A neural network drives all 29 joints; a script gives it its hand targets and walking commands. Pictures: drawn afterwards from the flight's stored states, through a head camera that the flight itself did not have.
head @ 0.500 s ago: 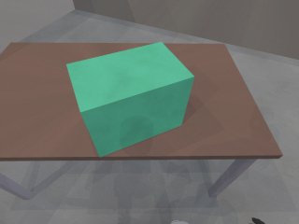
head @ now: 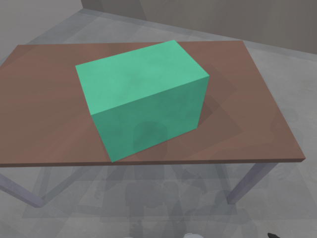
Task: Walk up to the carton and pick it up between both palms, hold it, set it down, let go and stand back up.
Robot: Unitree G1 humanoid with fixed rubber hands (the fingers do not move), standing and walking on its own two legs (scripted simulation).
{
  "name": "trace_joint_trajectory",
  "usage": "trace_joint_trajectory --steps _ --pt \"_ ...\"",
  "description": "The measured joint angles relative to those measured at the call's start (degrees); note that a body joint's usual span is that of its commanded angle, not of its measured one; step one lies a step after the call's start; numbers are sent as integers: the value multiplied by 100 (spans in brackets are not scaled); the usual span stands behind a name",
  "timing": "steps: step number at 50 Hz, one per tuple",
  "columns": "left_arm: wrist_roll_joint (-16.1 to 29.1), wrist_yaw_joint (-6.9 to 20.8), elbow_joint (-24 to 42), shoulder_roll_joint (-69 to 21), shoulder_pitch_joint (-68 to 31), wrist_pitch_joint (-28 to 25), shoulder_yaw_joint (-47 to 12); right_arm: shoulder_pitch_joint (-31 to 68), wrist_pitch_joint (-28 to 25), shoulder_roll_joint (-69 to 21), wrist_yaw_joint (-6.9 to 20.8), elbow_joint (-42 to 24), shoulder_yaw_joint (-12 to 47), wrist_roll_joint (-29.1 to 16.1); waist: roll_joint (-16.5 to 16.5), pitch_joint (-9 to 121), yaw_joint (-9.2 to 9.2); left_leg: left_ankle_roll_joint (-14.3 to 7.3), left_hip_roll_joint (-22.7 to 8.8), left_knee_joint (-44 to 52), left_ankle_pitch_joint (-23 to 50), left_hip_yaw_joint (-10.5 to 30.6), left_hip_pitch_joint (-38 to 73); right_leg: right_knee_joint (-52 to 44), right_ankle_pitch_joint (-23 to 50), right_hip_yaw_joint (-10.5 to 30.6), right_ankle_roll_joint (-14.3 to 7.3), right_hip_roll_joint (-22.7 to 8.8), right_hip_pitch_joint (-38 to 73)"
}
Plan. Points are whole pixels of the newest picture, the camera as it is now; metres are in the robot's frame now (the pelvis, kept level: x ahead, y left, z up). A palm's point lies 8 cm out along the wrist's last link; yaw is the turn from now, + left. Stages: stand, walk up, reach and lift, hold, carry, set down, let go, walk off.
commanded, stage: walk up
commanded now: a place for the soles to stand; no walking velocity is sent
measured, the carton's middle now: (143, 100) +0.52 +0.04 +0.02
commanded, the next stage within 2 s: none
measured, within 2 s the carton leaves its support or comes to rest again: neither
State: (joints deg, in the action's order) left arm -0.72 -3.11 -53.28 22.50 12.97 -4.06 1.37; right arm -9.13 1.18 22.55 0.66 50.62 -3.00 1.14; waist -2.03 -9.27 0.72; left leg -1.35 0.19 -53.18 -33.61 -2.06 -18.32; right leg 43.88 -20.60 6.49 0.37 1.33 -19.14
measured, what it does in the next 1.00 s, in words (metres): steps on the spot: left foot, then right foot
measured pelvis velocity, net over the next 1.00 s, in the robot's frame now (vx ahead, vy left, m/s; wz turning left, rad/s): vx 0.00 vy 0.01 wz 0.00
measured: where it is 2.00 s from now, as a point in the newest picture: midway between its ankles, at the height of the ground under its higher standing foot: outside the picture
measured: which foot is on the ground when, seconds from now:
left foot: up 0.00-0.06, down 0.08-1.00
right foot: down 0.00-0.10, up 0.12-0.48, down 0.50-1.00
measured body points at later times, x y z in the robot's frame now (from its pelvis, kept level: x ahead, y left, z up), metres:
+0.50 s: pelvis +0.00 +0.01 +0.01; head +0.05 +0.04 +0.45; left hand +0.07 +0.33 -0.13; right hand +0.08 -0.31 -0.09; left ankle +0.01 +0.11 -0.71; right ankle +0.05 -0.13 -0.71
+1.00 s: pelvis +0.00 +0.01 +0.00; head +0.04 +0.02 +0.45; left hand +0.07 +0.33 -0.12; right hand +0.08 -0.31 -0.11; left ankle -0.01 +0.12 -0.71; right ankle +0.04 -0.12 -0.71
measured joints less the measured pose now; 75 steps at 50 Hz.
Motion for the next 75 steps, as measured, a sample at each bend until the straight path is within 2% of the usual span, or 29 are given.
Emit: trace_joint_trajectory --steps 3,5,8,11,17,22,24,26,28,30,32,35,37,38,41,43,46,48,50,54,56,59,60,63,65,68,71,73,75 --pt "-9 2 24 -1 0 50 -1 -3 0 2 0 -2 0 0 -138 3 3 -2 -10 509 274 4 53 -1 5 -4 71 -33 -40" --pt "-9 6 56 -2 -1 117 6 -38 -3 -10 0 0 0 0 -121 2 16 -84 80 816 1026 -31 91 24 -8 22 125 -129 -43" --pt "-1 -9 43 -2 -1 228 0 -161 -44 -11 0 0 0 0 -92 2 23 -225 126 877 1069 -28 140 607 -538 29 63 10 -172" --pt "53 -16 30 11 -1 274 25 -239 -54 -11 0 -1 0 0 66 4 24 -247 139 1151 1159 -32 224 961 -718 37 54 117 -247" --pt "67 32 21 12 0 294 27 -257 -115 -12 0 -1 0 0 444 4 22 -226 154 1487 1358 -34 233 929 -710 40 54 112 -249" --pt "67 32 32 13 1 250 27 -257 -118 -13 -4 0 0 0 594 5 20 -166 151 1480 1354 -37 235 405 -628 33 54 14 -247" --pt "68 32 11 15 4 214 27 -248 -118 -14 -4 0 1 0 570 9 17 -130 133 1371 1294 -40 234 -81 -249 16 20 -31 -138" --pt "61 32 -63 6 3 168 24 -202 -107 -14 -4 1 0 0 458 5 17 -71 61 1125 1143 -31 237 -350 390 0 15 15 -5" --pt "18 32 -117 2 0 138 21 -106 -89 -13 -4 1 0 0 278 5 20 -36 -34 922 901 -34 231 -254 344 -3 54 120 7" --pt "-5 32 -88 3 0 100 22 -74 -55 -13 -4 2 0 0 177 27 18 -30 8 563 277 -38 181 -237 259 3 41 92 7" --pt "-25 32 -41 2 0 84 21 -74 -50 -12 -4 0 0 0 86 28 20 -30 30 338 20 -33 176 -245 249 2 32 33 -9" --pt "-31 44 10 1 0 85 21 -76 -50 -11 3 -1 0 0 -69 29 24 -53 1 586 216 -27 203 -246 283 -3 39 -24 -119" --pt "-31 67 32 1 -1 130 21 -100 -49 -10 5 0 1 0 -133 28 35 -51 22 1075 906 -36 276 -237 298 0 84 -74 -180" --pt "-30 75 38 1 0 164 21 -145 -50 -11 5 2 0 0 -123 27 40 -68 74 1110 1105 -39 281 -216 289 1 44 -123 -178" --pt "-20 71 -4 0 -1 259 35 -226 -52 -11 5 7 0 0 -116 31 43 -113 58 1138 1049 -31 337 226 -549 -3 9 0 -231" --pt "0 78 -5 1 -1 263 49 -249 -73 -11 5 5 0 0 -21 49 41 -111 47 1189 1028 -38 348 413 -747 2 7 31 -233" --pt "18 107 -2 3 1 219 49 -248 -114 -12 5 6 0 0 189 53 37 -65 45 1234 1043 -54 347 244 -629 6 7 26 -181" --pt "18 110 -16 3 2 151 45 -238 -115 -13 5 6 0 0 297 51 37 -13 23 1154 986 -52 348 -283 207 3 7 25 -15" --pt "18 110 -57 -5 0 77 18 -164 -115 -13 5 7 0 0 279 44 30 16 -83 906 977 -52 309 -260 298 -6 24 123 39" --pt "12 94 -26 -5 -1 11 18 -68 -109 -11 5 6 0 0 295 74 32 5 -16 371 -242 -51 197 -249 110 26 7 57 154" --pt "9 89 26 -6 -1 21 17 -27 -109 -10 5 5 0 0 221 78 34 -34 -28 533 21 -47 204 -250 107 22 19 40 137" --pt "9 89 82 -6 -19 104 18 -36 -109 -14 5 8 1 0 110 53 41 -63 -16 1110 1305 -58 281 -173 117 25 105 15 78" --pt "14 89 84 -6 -22 141 18 -64 -109 -18 5 10 0 0 103 53 42 -80 5 1086 1293 -56 291 -101 40 22 86 16 72" --pt "22 82 75 -7 -22 258 31 -107 -109 -18 5 10 0 0 100 71 43 -105 -20 1104 1087 -53 342 305 -836 20 64 108 44" --pt "36 83 77 -6 -22 274 31 -109 -112 -18 5 9 0 0 156 74 42 -98 -27 1153 1090 -56 342 442 -924 23 49 106 41" --pt "47 84 74 -5 -21 273 31 -109 -117 -19 5 9 0 0 261 75 40 -56 -37 1206 1135 -59 342 373 -818 26 44 88 55" --pt "48 82 45 -6 -20 190 26 -94 -117 -20 5 9 0 0 330 72 38 22 -57 1099 1081 -60 335 -297 144 23 0 47 235" --pt "44 81 -7 -11 -21 140 1 -31 -112 -19 5 10 0 0 251 67 38 49 -148 949 1062 -60 315 -233 152 17 21 134 241" --pt "41 77 4 -11 -22 92 1 -5 -83 -20 5 11 0 0 230 72 37 50 -113 699 436 -64 264 -205 68 29 21 109 247"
